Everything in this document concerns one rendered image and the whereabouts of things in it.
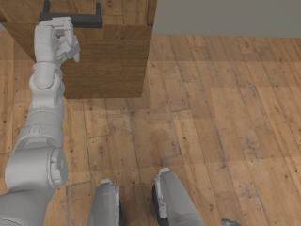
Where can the cabinet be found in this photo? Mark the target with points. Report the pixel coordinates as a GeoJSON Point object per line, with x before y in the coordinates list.
{"type": "Point", "coordinates": [112, 59]}

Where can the left robot forearm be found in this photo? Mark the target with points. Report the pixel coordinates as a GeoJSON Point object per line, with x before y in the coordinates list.
{"type": "Point", "coordinates": [45, 116]}

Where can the left robot hand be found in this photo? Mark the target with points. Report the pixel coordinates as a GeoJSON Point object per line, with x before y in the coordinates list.
{"type": "Point", "coordinates": [49, 48]}

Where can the handle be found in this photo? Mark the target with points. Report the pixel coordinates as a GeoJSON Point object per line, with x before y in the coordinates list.
{"type": "Point", "coordinates": [77, 20]}

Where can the robot left upper arm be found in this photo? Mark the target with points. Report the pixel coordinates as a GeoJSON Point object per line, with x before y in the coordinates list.
{"type": "Point", "coordinates": [33, 175]}

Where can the right robot foot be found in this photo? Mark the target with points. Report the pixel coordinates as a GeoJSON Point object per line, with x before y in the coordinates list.
{"type": "Point", "coordinates": [161, 221]}

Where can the right robot shin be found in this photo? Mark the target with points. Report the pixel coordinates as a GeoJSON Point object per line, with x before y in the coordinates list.
{"type": "Point", "coordinates": [161, 203]}

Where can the drawer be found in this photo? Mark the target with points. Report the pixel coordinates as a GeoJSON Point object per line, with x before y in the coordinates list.
{"type": "Point", "coordinates": [132, 12]}

